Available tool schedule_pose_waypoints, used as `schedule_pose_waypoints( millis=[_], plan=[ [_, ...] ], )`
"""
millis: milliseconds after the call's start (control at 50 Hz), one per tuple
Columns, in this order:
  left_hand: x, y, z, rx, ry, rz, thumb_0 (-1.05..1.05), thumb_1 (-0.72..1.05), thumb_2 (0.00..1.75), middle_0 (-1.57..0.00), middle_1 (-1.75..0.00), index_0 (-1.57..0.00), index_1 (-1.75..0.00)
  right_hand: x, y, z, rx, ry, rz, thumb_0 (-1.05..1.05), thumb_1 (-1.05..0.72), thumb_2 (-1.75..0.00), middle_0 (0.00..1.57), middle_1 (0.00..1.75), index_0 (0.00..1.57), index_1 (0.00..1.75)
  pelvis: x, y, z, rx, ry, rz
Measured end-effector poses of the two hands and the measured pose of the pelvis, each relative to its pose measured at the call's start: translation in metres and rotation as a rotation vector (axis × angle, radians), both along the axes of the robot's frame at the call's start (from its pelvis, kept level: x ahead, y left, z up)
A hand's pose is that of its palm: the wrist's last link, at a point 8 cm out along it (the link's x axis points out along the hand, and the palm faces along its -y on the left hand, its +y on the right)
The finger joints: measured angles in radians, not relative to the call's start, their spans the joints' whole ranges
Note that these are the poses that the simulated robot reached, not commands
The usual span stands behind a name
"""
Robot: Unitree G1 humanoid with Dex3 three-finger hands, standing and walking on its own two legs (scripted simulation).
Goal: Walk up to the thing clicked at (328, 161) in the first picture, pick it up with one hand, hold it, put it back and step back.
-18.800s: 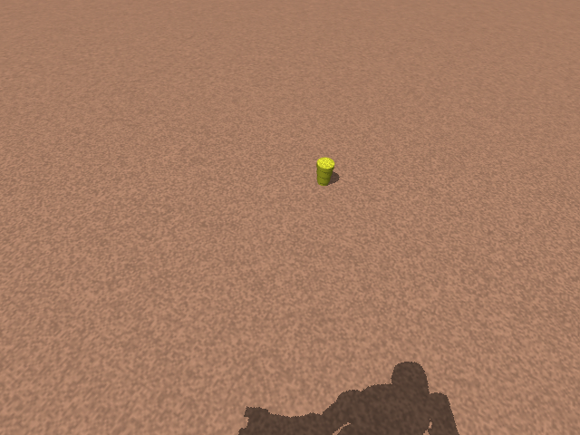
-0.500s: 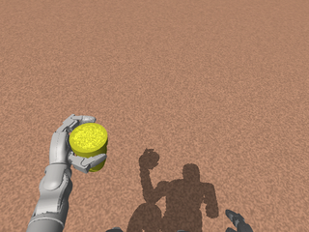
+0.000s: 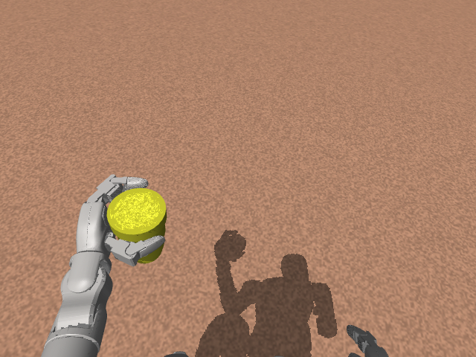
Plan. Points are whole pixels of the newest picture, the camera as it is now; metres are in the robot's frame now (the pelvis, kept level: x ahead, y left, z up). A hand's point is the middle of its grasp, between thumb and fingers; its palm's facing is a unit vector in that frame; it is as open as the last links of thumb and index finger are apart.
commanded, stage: hold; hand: left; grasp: from the side
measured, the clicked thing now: (142, 231) +0.32 +0.16 +0.01
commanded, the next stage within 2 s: crouch in 1.54 s
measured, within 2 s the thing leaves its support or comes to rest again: neither
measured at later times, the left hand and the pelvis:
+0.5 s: hand (136, 220) +0.33 +0.17 +0.04, palm faces +0.11 -0.99 -0.03, open 11.4 cm; pelvis +0.00 +0.00 +0.00, yaw +0 degrees
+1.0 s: hand (134, 216) +0.33 +0.17 +0.04, palm faces +0.11 -0.99 -0.03, open 11.4 cm; pelvis +0.00 +0.00 +0.00, yaw +0 degrees
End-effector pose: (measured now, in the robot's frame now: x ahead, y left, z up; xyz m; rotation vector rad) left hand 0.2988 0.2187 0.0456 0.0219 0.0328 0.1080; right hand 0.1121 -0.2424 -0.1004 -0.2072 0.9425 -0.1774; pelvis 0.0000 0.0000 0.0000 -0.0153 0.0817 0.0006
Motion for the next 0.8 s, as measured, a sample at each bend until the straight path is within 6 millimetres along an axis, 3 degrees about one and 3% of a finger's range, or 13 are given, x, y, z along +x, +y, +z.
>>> schedule_pose_waypoints(
  millis=[800],
  plan=[
    [0.0016,-0.0037,-0.0038,0.001,0.012,-0.012,0.01,-0.51,1.03,-0.72,-0.97,-0.62,-0.97,0.01,-0.0032,0.0021,-0.002,-0.013,0.012,0.01,-0.93,-0.91,0.2,0.3,0.2,0.3,0.0038,-0.0019,0.0005,0.0,0.01,0.003]
  ],
)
